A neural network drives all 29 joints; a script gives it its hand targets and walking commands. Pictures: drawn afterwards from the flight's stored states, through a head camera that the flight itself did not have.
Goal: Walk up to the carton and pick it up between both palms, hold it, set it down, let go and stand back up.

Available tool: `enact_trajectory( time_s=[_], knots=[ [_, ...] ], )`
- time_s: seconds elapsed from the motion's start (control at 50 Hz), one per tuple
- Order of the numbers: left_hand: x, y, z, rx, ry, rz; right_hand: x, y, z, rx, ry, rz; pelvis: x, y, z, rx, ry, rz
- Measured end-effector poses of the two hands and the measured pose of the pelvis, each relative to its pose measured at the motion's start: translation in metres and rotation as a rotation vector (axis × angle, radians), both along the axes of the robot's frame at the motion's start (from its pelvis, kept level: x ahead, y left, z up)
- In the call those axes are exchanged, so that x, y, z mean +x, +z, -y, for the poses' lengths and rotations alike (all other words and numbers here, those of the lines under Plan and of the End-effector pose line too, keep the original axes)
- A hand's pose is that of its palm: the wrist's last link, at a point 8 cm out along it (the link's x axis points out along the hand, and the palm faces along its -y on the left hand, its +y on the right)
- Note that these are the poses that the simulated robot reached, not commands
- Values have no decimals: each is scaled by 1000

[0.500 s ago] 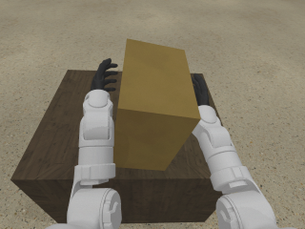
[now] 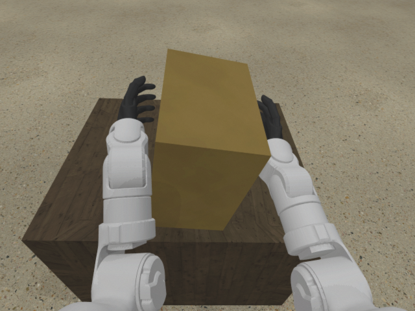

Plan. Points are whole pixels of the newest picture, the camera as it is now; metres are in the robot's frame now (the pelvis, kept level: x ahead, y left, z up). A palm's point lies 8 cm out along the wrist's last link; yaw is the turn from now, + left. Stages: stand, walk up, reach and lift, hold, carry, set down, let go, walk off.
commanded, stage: hold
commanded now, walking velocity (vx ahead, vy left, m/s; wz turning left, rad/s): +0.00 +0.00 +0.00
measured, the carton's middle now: (196, 145) +0.39 +0.02 +0.13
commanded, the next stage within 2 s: set down in 1.54 s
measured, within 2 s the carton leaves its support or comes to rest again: neither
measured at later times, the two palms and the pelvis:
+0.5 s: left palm (133, 123) +0.37 +0.13 +0.20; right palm (269, 139) +0.36 -0.12 +0.16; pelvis +0.01 -0.01 +0.00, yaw +1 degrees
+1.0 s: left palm (132, 122) +0.36 +0.13 +0.21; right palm (270, 140) +0.36 -0.12 +0.16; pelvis +0.01 +0.00 +0.00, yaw +0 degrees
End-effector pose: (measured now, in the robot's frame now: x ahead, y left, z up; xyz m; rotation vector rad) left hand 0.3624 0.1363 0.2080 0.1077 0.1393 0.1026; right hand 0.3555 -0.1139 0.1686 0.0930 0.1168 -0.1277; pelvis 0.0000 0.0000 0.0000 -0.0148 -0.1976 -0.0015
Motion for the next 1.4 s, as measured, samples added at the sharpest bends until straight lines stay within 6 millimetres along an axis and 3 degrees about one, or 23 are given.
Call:
enact_trajectory(
  time_s=[0.4,0.74,1.4],
  knots=[
    [4,-7,6,9,-11,3,4,-7,6,1,-5,13,12,0,5,0,9,5],
    [4,-4,-1,10,-5,8,6,-4,-1,-3,2,20,11,0,2,-2,14,7],
    [1,-1,5,11,-11,0,1,-4,5,0,-6,18,5,0,6,2,10,7]
  ],
)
